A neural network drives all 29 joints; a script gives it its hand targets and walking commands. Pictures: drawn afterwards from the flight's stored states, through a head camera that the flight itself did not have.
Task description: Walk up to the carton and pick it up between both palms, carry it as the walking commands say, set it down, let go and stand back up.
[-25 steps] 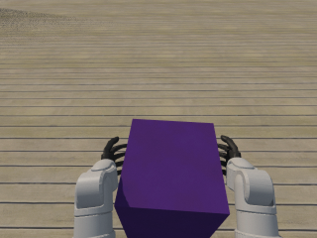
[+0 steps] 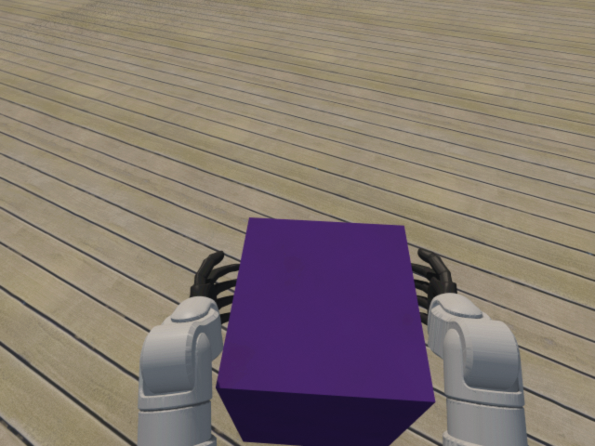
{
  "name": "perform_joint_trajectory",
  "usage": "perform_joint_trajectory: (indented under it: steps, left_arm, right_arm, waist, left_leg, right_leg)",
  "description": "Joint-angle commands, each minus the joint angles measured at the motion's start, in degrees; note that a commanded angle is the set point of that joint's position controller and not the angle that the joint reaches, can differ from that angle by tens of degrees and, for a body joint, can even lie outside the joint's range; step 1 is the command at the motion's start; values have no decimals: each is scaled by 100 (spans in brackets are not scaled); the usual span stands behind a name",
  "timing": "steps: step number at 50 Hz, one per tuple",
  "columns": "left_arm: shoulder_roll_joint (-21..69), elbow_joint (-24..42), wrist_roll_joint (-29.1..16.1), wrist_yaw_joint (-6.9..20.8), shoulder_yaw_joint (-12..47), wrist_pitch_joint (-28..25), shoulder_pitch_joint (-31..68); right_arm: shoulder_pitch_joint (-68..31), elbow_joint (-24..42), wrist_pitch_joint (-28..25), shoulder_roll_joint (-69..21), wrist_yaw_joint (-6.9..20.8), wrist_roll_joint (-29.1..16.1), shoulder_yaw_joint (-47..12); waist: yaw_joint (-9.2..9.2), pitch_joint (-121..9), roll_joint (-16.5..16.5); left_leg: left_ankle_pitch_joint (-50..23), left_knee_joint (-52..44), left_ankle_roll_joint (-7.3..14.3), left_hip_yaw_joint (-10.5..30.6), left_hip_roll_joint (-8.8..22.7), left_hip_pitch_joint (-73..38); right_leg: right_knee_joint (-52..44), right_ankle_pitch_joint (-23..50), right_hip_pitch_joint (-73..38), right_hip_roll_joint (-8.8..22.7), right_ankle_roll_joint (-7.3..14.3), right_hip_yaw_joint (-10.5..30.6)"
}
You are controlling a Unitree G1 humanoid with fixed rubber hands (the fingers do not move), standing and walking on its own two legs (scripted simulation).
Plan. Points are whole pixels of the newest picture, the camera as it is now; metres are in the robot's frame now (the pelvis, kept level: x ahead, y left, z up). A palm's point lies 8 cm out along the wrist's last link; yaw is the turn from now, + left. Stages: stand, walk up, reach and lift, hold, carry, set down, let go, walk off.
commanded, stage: carry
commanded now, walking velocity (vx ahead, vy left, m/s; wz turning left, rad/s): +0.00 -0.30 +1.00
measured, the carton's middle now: (319, 339) +0.27 +0.00 +0.01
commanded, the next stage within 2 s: none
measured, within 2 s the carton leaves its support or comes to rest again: neither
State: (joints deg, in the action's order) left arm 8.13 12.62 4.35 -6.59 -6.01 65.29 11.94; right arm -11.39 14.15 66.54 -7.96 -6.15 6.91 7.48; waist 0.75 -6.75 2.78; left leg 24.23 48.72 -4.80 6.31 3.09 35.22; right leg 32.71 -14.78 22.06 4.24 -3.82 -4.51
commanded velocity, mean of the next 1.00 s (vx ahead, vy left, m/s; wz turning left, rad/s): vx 0.00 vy -0.30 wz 1.00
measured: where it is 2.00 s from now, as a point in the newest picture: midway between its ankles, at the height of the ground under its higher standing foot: outside the picture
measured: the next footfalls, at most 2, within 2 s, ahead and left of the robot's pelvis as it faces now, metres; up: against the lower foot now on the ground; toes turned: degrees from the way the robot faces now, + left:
left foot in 0.18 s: -0.01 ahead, +0.06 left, +0.00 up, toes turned +19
right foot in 0.48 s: +0.10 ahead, -0.23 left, +0.00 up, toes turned +27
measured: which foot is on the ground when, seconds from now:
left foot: up 0.00-0.16, down 0.18-0.50, up 0.52-0.74, down 0.76-1.00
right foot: down 0.00-0.18, up 0.20-0.46, down 0.48-0.76, up 0.78-1.00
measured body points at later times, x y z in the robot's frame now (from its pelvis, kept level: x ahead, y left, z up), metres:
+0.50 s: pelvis -0.03 -0.12 -0.01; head +0.01 -0.10 +0.44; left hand +0.17 +0.15 +0.06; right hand +0.31 -0.11 +0.06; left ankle -0.04 +0.05 -0.72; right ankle +0.06 -0.25 -0.73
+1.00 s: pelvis +0.01 -0.22 +0.00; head +0.02 -0.18 +0.45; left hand +0.04 +0.11 +0.07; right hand +0.29 -0.04 +0.07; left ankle -0.10 -0.14 -0.72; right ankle +0.16 -0.30 -0.67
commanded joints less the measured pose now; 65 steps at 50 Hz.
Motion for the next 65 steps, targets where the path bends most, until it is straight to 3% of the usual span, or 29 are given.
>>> perform_joint_trajectory:
  steps: [1,4,8,9,10,11,13,15,23,24,25,26,27,29,34,36,37,38,39,40,42,44,54,55,56,57,59,62,65]
  left_arm:
    - [5598,566,-2059,1437,3867,-28,2651]
    - [5426,739,-1966,1366,3826,-16,2302]
    - [5279,493,-1840,1304,3847,112,1811]
    - [5175,446,-1820,1305,3877,123,1907]
    - [5164,365,-1816,1325,3909,139,1901]
    - [5264,510,-1937,1374,4084,83,2389]
    - [5459,844,-2163,1387,4296,9,2862]
    - [5615,1222,-2427,1368,4428,-72,3234]
    - [5358,782,-2213,1405,4234,-36,2363]
    - [5406,705,-2180,1412,4218,-51,2339]
    - [5383,695,-2193,1410,4204,-63,2371]
    - [5437,423,-2055,1437,4089,-102,2037]
    - [5529,596,-2002,1457,3995,-96,2068]
    - [5575,881,-1932,1438,3916,-143,2313]
    - [5239,596,-1680,1322,3753,-9,1808]
    - [5285,486,-1687,1309,3833,52,1758]
    - [5250,429,-1712,1308,3872,74,1807]
    - [5153,373,-1671,1311,3891,78,1902]
    - [5148,645,-1874,1359,4092,104,2275]
    - [5361,655,-1917,1398,4203,50,2523]
    - [5503,886,-2144,1409,4351,6,2839]
    - [5600,1223,-2381,1397,4477,-52,3145]
    - [5356,823,-2141,1440,4240,32,2174]
    - [5383,778,-2121,1445,4207,18,2117]
    - [5397,680,-2079,1466,4211,0,2027]
    - [5372,684,-1959,1465,4063,-57,1921]
    - [5568,984,-1915,1462,3990,-99,2073]
    - [5423,1037,-1826,1396,3884,-102,2045]
    - [5293,776,-1754,1366,3867,5,1765]
  right_arm:
    - [-3297,756,-7,-5293,1603,-2594,-4503]
    - [-2958,871,28,-5135,1576,-2672,-4446]
    - [-2247,559,138,-4927,1583,-2457,-4224]
    - [-2034,406,134,-4956,1614,-2405,-4171]
    - [-1941,230,98,-4988,1618,-2380,-4131]
    - [-2072,253,51,-5031,1625,-2435,-4119]
    - [-2351,326,-7,-5268,1639,-2526,-4074]
    - [-2569,694,-137,-5421,1608,-2610,-4157]
    - [-2145,809,-99,-5065,1477,-2305,-4173]
    - [-2306,829,-93,-5060,1488,-2346,-4239]
    - [-2316,841,-81,-5094,1489,-2373,-4294]
    - [-2424,876,-61,-5083,1504,-2323,-4381]
    - [-2728,1033,-54,-5224,1522,-2454,-4573]
    - [-3084,1224,-74,-5326,1570,-2759,-4696]
    - [-2592,845,103,-4983,1570,-2718,-4469]
    - [-2259,555,139,-4973,1587,-2574,-4280]
    - [-2165,459,137,-4983,1612,-2515,-4228]
    - [-2120,340,120,-5017,1629,-2521,-4196]
    - [-2091,248,42,-5027,1632,-2407,-4121]
    - [-2438,499,43,-5098,1599,-2492,-4178]
    - [-2474,398,-1,-5311,1620,-2508,-4052]
    - [-2584,698,-117,-5406,1577,-2542,-4099]
    - [-2232,971,-43,-5062,1459,-2323,-4320]
    - [-2306,978,-37,-5094,1460,-2365,-4390]
    - [-2275,940,-20,-5150,1467,-2329,-4449]
    - [-2618,1164,-4,-5219,1504,-2425,-4626]
    - [-3051,1394,-26,-5393,1550,-2792,-4876]
    - [-2929,1290,11,-5256,1568,-2923,-4799]
    - [-2510,948,99,-5064,1555,-2714,-4526]
  waist:
    - [-45,-908,-1468]
    - [-15,-950,-1605]
    - [122,-1482,-1246]
    - [281,-1381,-603]
    - [120,-1189,1501]
    - [109,-1343,1538]
    - [144,-1342,657]
    - [134,-1443,729]
    - [91,-1621,1316]
    - [-3,-1644,1039]
    - [0,-1714,-115]
    - [-89,-1666,-2497]
    - [-76,-1534,-2208]
    - [-30,-1185,-1127]
    - [-47,-1342,-1622]
    - [20,-1421,-1285]
    - [152,-1307,-646]
    - [207,-1061,350]
    - [123,-860,2380]
    - [119,-1034,1106]
    - [144,-1127,464]
    - [105,-1319,682]
    - [27,-1565,1215]
    - [-48,-1725,591]
    - [-51,-1694,-1320]
    - [-93,-1732,-2418]
    - [-64,-1349,-1319]
    - [-45,-1238,-1390]
    - [-42,-1418,-1606]
  left_leg:
    - [771,2406,226,-1133,-135,303]
    - [170,811,335,-1333,-3,-317]
    - [-531,-1840,519,-1187,-118,-1848]
    - [-1186,-2463,680,-262,495,-2947]
    - [-4705,-2542,1336,2632,2469,-3923]
    - [-5994,-2123,1831,2808,2497,-3825]
    - [-4097,-2162,1608,1947,1956,-3147]
    - [-3320,-2089,1383,1282,1417,-2804]
    - [-1894,-2236,1003,1452,865,-1481]
    - [-1522,-1994,795,1122,581,-914]
    - [-813,-1127,558,455,-33,-336]
    - [974,986,181,-1174,-971,804]
    - [1321,2356,236,-1183,-417,739]
    - [623,2442,431,-1024,-193,257]
    - [492,24,454,-1303,-233,-899]
    - [217,-1180,567,-1241,-272,-1589]
    - [-648,-2358,627,-832,28,-2371]
    - [-1197,-2672,865,699,1048,-3553]
    - [-4744,-2798,1892,3824,2959,-3742]
    - [-5364,-2279,1969,2915,2384,-3732]
    - [-4117,-2218,1578,1807,1773,-3174]
    - [-4146,-1931,1376,1088,1254,-3005]
    - [-2904,-1725,962,1449,644,-1432]
    - [-1866,-1229,708,998,211,-726]
    - [327,101,318,-368,-732,342]
    - [1476,1936,290,-1169,-612,855]
    - [1001,2584,529,-885,-181,410]
    - [458,1378,437,-1141,-68,-118]
    - [493,-194,572,-1271,-193,-1000]
  right_leg:
    - [-1649,326,-416,1951,1414,805]
    - [-703,2051,-1035,1214,925,-552]
    - [782,2823,-1097,1235,710,-737]
    - [1437,1873,285,1216,388,-575]
    - [2318,-1368,2292,153,-149,-701]
    - [3292,-1968,2488,134,-181,448]
    - [3813,-1240,2463,294,-188,739]
    - [3396,-823,2129,327,-221,698]
    - [181,-727,-224,-501,106,304]
    - [-865,-438,-1137,-478,210,170]
    - [-1664,-776,-1865,325,429,828]
    - [-1879,-450,-1710,2163,1340,2325]
    - [-1769,191,-1290,2417,1761,2056]
    - [-1346,916,-942,1645,1465,662]
    - [-461,2443,-1550,1311,1221,-347]
    - [154,2254,-1324,1249,1061,-553]
    - [680,1649,-599,1158,709,-783]
    - [1411,-4,1149,961,288,-690]
    - [2625,-2121,2887,-106,-262,-499]
    - [3553,-1746,2635,185,-161,552]
    - [3785,-1005,2524,321,-206,676]
    - [3410,-773,2210,273,-213,617]
    - [-381,-459,-485,-501,183,82]
    - [-1239,-140,-1595,-118,337,250]
    - [-1911,-395,-2120,1471,873,1582]
    - [-1572,708,-1766,2500,1676,2126]
    - [-1313,1392,-1186,1850,1613,888]
    - [-763,1793,-1375,1242,1237,-272]
    - [-335,2403,-1441,1369,1252,-487]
